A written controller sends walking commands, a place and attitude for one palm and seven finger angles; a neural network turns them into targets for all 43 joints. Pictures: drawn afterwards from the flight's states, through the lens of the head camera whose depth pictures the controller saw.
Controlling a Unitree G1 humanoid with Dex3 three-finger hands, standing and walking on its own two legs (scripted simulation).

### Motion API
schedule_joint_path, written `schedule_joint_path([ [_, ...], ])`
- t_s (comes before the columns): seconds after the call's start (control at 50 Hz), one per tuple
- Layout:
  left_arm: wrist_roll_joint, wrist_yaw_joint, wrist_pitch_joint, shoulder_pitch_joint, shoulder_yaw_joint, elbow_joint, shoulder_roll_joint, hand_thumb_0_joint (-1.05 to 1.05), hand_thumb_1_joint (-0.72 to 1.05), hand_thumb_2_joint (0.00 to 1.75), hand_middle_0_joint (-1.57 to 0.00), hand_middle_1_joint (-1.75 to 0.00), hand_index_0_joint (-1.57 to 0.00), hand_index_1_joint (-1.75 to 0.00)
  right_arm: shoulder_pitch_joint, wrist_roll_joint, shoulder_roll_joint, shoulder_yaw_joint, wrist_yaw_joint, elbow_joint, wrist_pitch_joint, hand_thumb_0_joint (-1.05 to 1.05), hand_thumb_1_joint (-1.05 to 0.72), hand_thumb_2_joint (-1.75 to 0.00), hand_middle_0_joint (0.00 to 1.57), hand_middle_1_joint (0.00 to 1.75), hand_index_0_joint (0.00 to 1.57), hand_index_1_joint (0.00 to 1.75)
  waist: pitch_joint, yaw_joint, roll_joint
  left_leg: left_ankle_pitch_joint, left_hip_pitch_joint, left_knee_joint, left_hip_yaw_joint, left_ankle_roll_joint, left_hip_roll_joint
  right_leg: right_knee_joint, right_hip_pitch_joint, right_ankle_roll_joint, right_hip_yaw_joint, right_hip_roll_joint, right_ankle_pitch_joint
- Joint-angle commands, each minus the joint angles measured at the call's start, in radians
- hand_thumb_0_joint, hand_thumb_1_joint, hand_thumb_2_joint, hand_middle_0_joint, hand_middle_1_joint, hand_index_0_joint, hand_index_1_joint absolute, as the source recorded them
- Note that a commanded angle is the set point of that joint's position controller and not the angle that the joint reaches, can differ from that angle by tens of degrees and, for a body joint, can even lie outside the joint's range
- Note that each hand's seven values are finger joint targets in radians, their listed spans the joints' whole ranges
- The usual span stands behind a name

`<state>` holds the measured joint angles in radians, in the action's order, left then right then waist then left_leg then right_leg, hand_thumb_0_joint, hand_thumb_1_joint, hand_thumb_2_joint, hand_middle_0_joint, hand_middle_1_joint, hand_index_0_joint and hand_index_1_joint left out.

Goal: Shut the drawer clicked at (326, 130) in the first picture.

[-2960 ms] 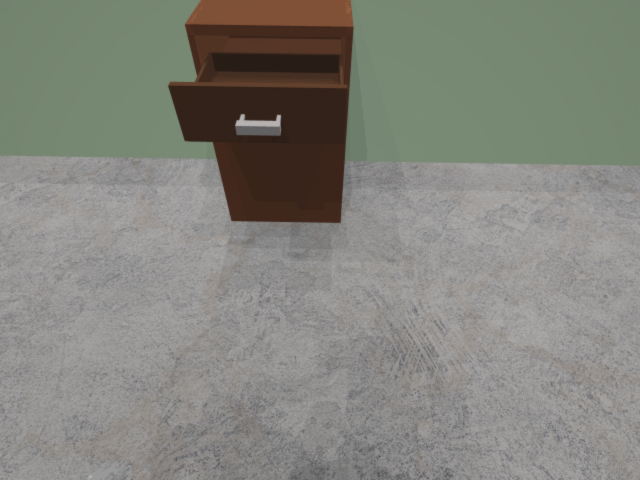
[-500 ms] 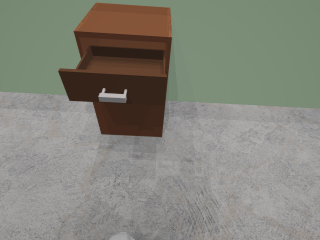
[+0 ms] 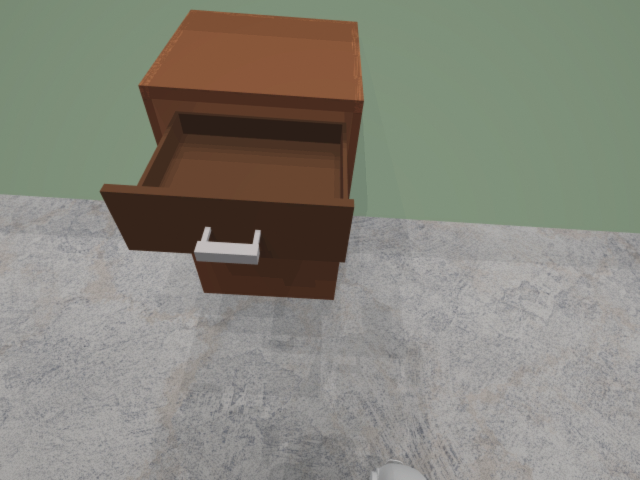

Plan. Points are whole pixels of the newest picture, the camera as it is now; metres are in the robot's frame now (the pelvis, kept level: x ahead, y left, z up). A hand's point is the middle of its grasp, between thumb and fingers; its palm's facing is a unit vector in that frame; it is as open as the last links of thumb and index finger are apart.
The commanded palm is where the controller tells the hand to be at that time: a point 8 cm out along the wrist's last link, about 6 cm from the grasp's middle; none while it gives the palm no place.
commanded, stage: take the last steps up to it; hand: left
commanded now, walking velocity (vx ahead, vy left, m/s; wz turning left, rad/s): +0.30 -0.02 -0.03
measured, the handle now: (230, 243) +0.51 +0.19 -0.08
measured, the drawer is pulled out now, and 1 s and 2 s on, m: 0.30 0.30 0.30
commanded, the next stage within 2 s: come to a stop and stand still in 0.38 s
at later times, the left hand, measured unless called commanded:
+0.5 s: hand (239, 468) +0.17 +0.12 -0.18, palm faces +0.08 -0.98 -0.18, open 7.2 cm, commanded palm none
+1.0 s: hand (236, 473) +0.17 +0.13 -0.18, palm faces +0.03 -0.96 -0.26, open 7.4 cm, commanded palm none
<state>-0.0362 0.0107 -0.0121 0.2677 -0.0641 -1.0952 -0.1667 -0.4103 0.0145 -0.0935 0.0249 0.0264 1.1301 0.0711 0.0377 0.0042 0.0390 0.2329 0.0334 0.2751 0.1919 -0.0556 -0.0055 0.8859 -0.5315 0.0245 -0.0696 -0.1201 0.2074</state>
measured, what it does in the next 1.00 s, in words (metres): walks ahead: right foot, then left foot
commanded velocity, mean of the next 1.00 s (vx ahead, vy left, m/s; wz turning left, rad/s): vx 0.02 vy -0.02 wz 0.01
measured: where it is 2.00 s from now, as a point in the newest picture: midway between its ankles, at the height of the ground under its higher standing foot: outside the picture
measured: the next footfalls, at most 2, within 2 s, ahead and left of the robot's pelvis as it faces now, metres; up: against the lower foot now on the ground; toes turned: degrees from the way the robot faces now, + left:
right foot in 0.18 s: +0.19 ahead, -0.15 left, +0.00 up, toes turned -9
left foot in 0.58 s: +0.24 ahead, +0.07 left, +0.00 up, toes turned +2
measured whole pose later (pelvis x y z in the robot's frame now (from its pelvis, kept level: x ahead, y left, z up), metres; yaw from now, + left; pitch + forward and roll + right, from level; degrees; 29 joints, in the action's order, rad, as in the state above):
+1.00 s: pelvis +0.16 -0.07 -0.02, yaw -1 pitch -1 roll +1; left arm -0.03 -0.03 -0.02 0.29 -0.04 -1.07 -0.17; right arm -0.13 0.00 -0.16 0.05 0.03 1.06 -0.04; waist 0.05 -0.02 -0.02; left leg 0.23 0.33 0.52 0.11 0.01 0.07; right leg 0.58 -0.23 -0.02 -0.06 -0.03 0.33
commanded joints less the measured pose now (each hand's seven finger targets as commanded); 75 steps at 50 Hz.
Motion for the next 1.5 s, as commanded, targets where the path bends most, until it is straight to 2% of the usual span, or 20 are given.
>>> schedule_joint_path([
  [0.0,0.012,0.004,0.034,-0.135,0.003,0.092,-0.017,0.0,0.9,0.9,-0.2,-0.3,-0.2,-0.3,-0.121,0.011,-0.147,0.036,0.005,0.009,0.006,0.0,-0.9,-0.9,0.2,0.3,0.2,0.3,0.09,0.048,-0.15,-0.256,-0.037,-0.086,-0.167,-0.12,0.303,-0.15,-0.075,-0.016,-0.03,0.0,0.018],
  [0.08,0.011,0.005,0.05,-0.123,0.002,0.092,-0.024,0.0,0.9,0.9,-0.2,-0.3,-0.2,-0.3,-0.112,0.018,-0.155,0.037,0.004,0.024,-0.003,0.0,-0.9,-0.9,0.2,0.3,0.2,0.3,0.084,0.027,-0.148,-0.311,0.014,0.019,-0.147,-0.093,0.295,-0.293,0.107,-0.046,-0.076,0.056,0.026],
  [0.12,0.007,-0.001,0.062,0.072,-0.013,0.033,-0.078,0.0,0.9,0.9,-0.2,-0.3,-0.2,-0.3,-0.086,0.008,-0.147,0.034,0.0,0.021,-0.004,0.0,-0.9,-0.9,0.2,0.3,0.2,0.3,-0.013,-0.067,-0.065,-0.351,0.118,0.268,-0.085,-0.043,0.228,-0.399,0.422,-0.069,-0.073,0.078,-0.056],
  [0.14,0.002,-0.011,0.075,0.222,-0.034,-0.004,-0.156,0.0,0.9,0.9,-0.2,-0.3,-0.2,-0.3,-0.078,-0.003,-0.114,0.031,-0.008,0.0,0.0,0.0,-0.9,-0.9,0.2,0.3,0.2,0.3,-0.111,-0.125,0.09,-0.142,0.312,0.524,-0.016,0.002,0.149,-0.429,0.654,-0.129,0.141,-0.108,-0.091],
  [0.16,0.015,-0.019,0.078,0.319,-0.048,-0.023,-0.255,0.0,0.9,0.9,-0.2,-0.3,-0.2,-0.3,-0.084,-0.008,-0.083,0.017,-0.012,-0.035,-0.002,0.0,-0.9,-0.9,0.2,0.3,0.2,0.3,-0.18,-0.119,0.253,0.344,0.516,0.834,-0.026,0.039,0.029,-0.561,0.769,-0.238,0.472,-0.333,-0.225],
  [0.18,0.026,-0.023,0.076,0.275,-0.047,-0.011,-0.245,0.0,0.9,0.9,-0.2,-0.3,-0.2,-0.3,-0.048,-0.008,-0.11,0.026,-0.01,-0.034,-0.012,0.0,-0.9,-0.9,0.2,0.3,0.2,0.3,-0.168,-0.115,0.147,0.342,0.525,0.966,-0.139,0.028,0.068,-0.613,0.66,-0.271,0.475,-0.342,-0.113],
  [0.24,0.021,-0.037,0.077,0.055,-0.011,0.05,-0.1,0.0,0.9,0.9,-0.2,-0.3,-0.2,-0.3,0.02,0.009,-0.071,0.032,-0.019,-0.041,-0.033,0.0,-0.9,-0.9,0.2,0.3,0.2,0.3,0.04,-0.025,0.036,0.132,0.517,0.955,-0.181,0.041,0.156,-0.695,0.318,-0.208,0.252,-0.244,-0.001],
  [0.3,0.01,-0.041,0.087,0.033,-0.002,0.054,-0.062,0.0,0.9,0.9,-0.2,-0.3,-0.2,-0.3,-0.027,0.012,-0.044,0.028,-0.019,-0.026,-0.055,0.0,-0.9,-0.9,0.2,0.3,0.2,0.3,0.031,0.025,0.032,0.109,0.422,0.787,-0.145,0.073,0.152,-0.694,0.244,-0.194,0.101,-0.194,-0.177],
  [0.44,0.011,-0.03,0.083,0.084,-0.005,0.028,-0.113,0.0,0.9,0.9,-0.2,-0.3,-0.2,-0.3,0.129,0.008,-0.069,0.024,-0.035,-0.093,-0.046,0.0,-0.9,-0.9,0.2,0.3,0.2,0.3,0.03,-0.019,0.056,0.057,0.378,0.452,-0.102,0.08,0.108,-0.686,0.333,-0.203,0.095,-0.174,-0.166],
  [0.52,0.019,-0.039,0.06,0.064,0.007,0.012,-0.091,0.0,0.9,0.9,-0.2,-0.3,-0.2,-0.3,0.124,0.002,-0.084,0.009,-0.018,-0.073,-0.037,0.0,-0.9,-0.9,0.2,0.3,0.2,0.3,0.019,0.006,0.032,-0.135,0.141,0.173,-0.101,0.087,0.081,-0.547,0.298,-0.135,0.033,-0.093,-0.284],
  [0.56,0.025,-0.047,0.045,0.116,0.029,0.001,-0.035,0.0,0.9,0.9,-0.2,-0.3,-0.2,-0.3,0.085,0.006,-0.17,0.01,-0.004,-0.062,-0.029,0.0,-0.9,-0.9,0.2,0.3,0.2,0.3,-0.037,-0.006,-0.142,-0.556,0.021,0.135,-0.219,0.032,0.225,-0.454,0.266,-0.046,-0.005,0.005,-0.076],
  [0.6,0.025,-0.056,0.024,0.142,0.039,-0.02,-0.021,0.0,0.9,0.9,-0.2,-0.3,-0.2,-0.3,0.141,-0.001,-0.191,0.009,0.008,-0.064,-0.043,0.0,-0.9,-0.9,0.2,0.3,0.2,0.3,-0.012,-0.021,-0.195,-0.541,0.099,0.075,-0.262,-0.015,0.277,-0.453,0.31,-0.012,-0.022,0.034,0.107],
  [0.62,0.027,-0.055,0.013,0.153,0.039,-0.028,-0.034,0.0,0.9,0.9,-0.2,-0.3,-0.2,-0.3,0.174,-0.006,-0.193,0.008,0.016,-0.069,-0.046,0.0,-0.9,-0.9,0.2,0.3,0.2,0.3,0.014,-0.029,-0.255,-0.524,0.142,0.026,-0.278,-0.031,0.287,-0.41,0.335,-0.004,-0.021,0.038,0.134],
  [0.8,0.016,-0.05,-0.02,0.145,0.009,0.034,-0.043,0.0,0.9,0.9,-0.2,-0.3,-0.2,-0.3,0.215,0.002,-0.229,0.061,0.028,-0.103,-0.075,0.0,-0.9,-0.9,0.2,0.3,0.2,0.3,-0.142,-0.009,-0.157,-0.613,0.035,0.074,-0.261,-0.143,0.351,-0.068,0.183,-0.007,0.048,0.054,0.287],
  [0.88,0.011,-0.05,-0.01,0.201,0.012,0.023,-0.029,0.0,0.9,0.9,-0.2,-0.3,-0.2,-0.3,0.266,0.0,-0.205,0.058,0.009,-0.113,-0.083,0.0,-0.9,-0.9,0.2,0.3,0.2,0.3,-0.099,-0.049,-0.12,-0.198,0.223,0.107,-0.206,-0.057,0.258,-0.376,0.347,-0.01,0.015,0.063,0.065],
  [0.92,0.005,-0.053,0.007,0.128,0.014,0.042,-0.12,0.0,0.9,0.9,-0.2,-0.3,-0.2,-0.3,0.238,-0.014,-0.113,0.043,-0.006,-0.119,-0.093,0.0,-0.9,-0.9,0.2,0.3,0.2,0.3,-0.029,-0.008,0.116,0.086,0.28,0.22,-0.116,0.053,0.098,-0.613,0.284,-0.071,0.22,-0.1,0.023],
  [0.96,0.012,-0.052,0.017,0.034,0.013,0.064,-0.152,0.0,0.9,0.9,-0.2,-0.3,-0.2,-0.3,0.265,-0.003,-0.102,0.034,-0.014,-0.115,-0.107,0.0,-0.9,-0.9,0.2,0.3,0.2,0.3,0.033,-0.006,0.193,0.124,0.217,0.314,-0.134,0.067,0.068,-0.691,0.121,-0.143,0.276,-0.155,0.111],
  [1.04,0.024,-0.05,0.025,-0.008,0.027,0.042,-0.114,0.0,0.9,0.9,-0.2,-0.3,-0.2,-0.3,0.164,-0.002,-0.098,0.016,-0.007,-0.043,-0.09,0.0,-0.9,-0.9,0.2,0.3,0.2,0.3,0.03,0.025,0.047,-0.056,0.144,0.224,-0.167,0.064,0.081,-0.601,0.184,-0.12,0.163,-0.075,-0.025],
  [1.16,0.034,-0.046,0.02,0.03,0.028,0.005,-0.105,0.0,0.9,0.9,-0.2,-0.3,-0.2,-0.3,0.128,0.003,-0.125,-0.006,0.002,-0.004,-0.078,0.0,-0.9,-0.9,0.2,0.3,0.2,0.3,0.074,-0.011,-0.051,-0.085,0.181,0.093,-0.2,0.073,0.103,-0.627,0.276,-0.06,0.134,-0.001,0.119],
  [1.48,0.036,-0.049,0.029,0.088,0.031,-0.02,-0.054,0.0,0.9,0.9,-0.2,-0.3,-0.2,-0.3,0.023,0.0,-0.094,-0.011,0.015,0.019,-0.068,0.0,-0.9,-0.9,0.2,0.3,0.2,0.3,0.049,-0.005,-0.042,-0.142,0.154,0.102,-0.194,0.073,0.11,-0.619,0.316,-0.068,0.101,0.009,0.004],
])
